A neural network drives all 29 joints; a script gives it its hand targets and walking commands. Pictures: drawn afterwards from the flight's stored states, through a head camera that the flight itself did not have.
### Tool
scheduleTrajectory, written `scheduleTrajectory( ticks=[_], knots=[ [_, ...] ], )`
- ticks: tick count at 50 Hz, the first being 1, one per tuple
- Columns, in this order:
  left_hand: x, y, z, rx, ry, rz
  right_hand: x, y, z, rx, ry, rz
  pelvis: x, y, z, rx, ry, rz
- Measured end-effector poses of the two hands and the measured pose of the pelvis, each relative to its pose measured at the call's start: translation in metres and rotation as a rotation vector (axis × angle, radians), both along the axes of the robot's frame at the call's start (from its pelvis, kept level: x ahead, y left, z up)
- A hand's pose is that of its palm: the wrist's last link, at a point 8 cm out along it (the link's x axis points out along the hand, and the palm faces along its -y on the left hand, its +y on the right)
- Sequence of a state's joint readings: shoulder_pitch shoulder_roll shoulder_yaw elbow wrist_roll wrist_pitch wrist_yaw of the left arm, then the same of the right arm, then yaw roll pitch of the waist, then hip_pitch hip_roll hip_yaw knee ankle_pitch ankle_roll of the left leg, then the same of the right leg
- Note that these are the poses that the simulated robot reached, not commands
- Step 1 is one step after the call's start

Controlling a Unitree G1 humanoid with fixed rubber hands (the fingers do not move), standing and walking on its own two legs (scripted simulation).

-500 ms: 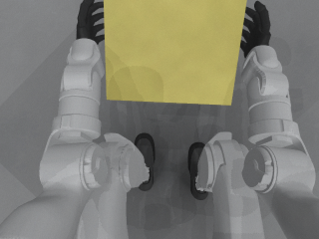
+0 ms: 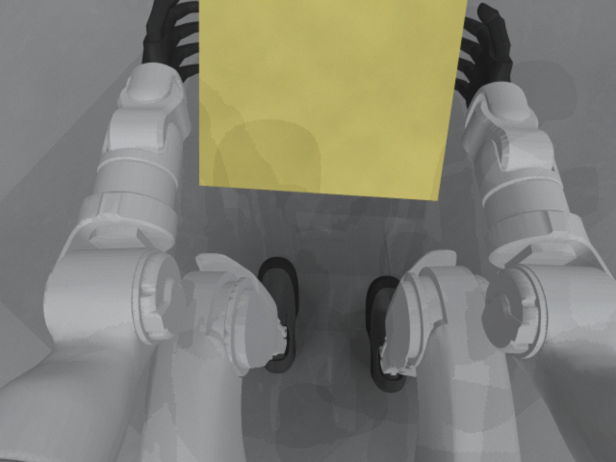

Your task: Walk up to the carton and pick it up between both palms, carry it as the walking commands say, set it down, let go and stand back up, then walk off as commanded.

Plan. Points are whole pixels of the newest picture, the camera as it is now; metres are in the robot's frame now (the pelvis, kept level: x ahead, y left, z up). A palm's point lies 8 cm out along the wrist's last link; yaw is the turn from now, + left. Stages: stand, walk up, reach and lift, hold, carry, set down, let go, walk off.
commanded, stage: set down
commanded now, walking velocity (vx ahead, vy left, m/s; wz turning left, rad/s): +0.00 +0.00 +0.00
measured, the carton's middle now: (321, 92) +0.52 +0.00 -0.24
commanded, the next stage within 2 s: none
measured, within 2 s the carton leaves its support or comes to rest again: neither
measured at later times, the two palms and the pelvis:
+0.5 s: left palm (163, 72) +0.53 +0.17 -0.15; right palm (477, 80) +0.51 -0.18 -0.16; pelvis +0.00 +0.01 -0.01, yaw -1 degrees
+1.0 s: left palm (163, 72) +0.53 +0.18 -0.16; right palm (471, 74) +0.52 -0.17 -0.17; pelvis +0.00 +0.01 -0.02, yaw -1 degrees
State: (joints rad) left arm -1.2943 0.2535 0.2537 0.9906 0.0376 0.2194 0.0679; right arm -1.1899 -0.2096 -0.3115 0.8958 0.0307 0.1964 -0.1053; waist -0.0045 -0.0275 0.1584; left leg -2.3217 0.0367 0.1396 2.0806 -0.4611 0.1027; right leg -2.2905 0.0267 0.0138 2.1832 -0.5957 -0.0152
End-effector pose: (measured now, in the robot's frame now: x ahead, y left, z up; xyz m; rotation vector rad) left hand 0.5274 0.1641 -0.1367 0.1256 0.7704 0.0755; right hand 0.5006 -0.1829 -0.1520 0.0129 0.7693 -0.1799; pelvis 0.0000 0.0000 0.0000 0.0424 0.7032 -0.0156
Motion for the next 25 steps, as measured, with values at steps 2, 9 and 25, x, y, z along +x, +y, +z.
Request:
scheduleTrajectory(
  ticks=[2, 9, 25],
  knots=[
    [0.0, 0.001, -0.001, 0.0, 0.002, -0.002, 0.0, 0.001, -0.001, -0.001, 0.0, 0.005, 0.0, 0.001, 0.0, -0.001, -0.001, 0.0],
    [0.0, 0.003, -0.005, -0.006, -0.002, 0.003, 0.002, 0.002, -0.002, -0.002, -0.006, 0.011, -0.001, 0.003, -0.004, -0.008, -0.013, 0.001],
    [0.003, 0.009, -0.016, -0.007, 0.002, 0.013, 0.009, 0.006, -0.008, 0.006, -0.011, 0.031, -0.003, 0.005, -0.009, -0.016, -0.029, 0.002]
  ],
)
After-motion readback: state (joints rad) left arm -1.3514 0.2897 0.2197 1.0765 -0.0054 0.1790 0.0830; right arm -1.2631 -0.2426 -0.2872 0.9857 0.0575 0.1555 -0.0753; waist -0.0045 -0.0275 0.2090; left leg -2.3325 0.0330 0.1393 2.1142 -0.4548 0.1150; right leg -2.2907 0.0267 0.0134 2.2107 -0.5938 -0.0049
